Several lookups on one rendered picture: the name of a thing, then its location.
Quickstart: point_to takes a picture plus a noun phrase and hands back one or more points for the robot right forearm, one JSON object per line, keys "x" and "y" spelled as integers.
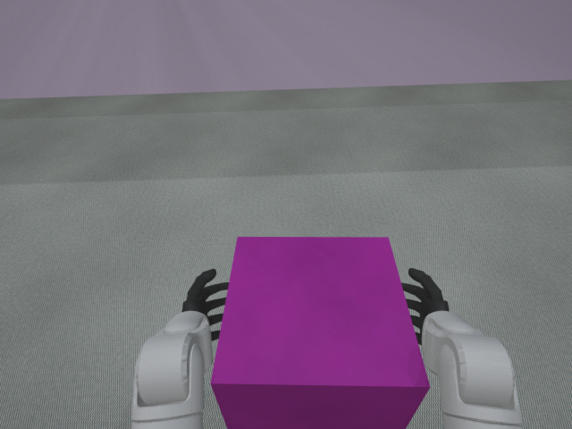
{"x": 477, "y": 381}

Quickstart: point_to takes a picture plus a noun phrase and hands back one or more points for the right robot hand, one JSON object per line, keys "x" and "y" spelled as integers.
{"x": 430, "y": 296}

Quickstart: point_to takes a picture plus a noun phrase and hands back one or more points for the carton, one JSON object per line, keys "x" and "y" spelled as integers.
{"x": 316, "y": 334}

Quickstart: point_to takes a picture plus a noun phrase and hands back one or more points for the robot left forearm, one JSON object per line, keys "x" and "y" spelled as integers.
{"x": 168, "y": 387}

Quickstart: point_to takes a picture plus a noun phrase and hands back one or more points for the left robot hand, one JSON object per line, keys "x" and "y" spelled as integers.
{"x": 197, "y": 296}

